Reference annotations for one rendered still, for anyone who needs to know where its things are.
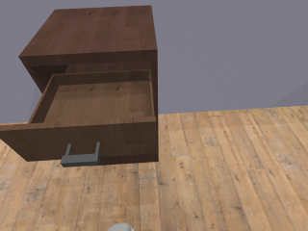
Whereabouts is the handle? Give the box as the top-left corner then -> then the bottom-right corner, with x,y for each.
60,141 -> 101,167

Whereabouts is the cabinet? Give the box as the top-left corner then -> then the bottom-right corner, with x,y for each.
18,5 -> 159,167

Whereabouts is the drawer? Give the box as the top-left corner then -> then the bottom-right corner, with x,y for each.
0,68 -> 157,162

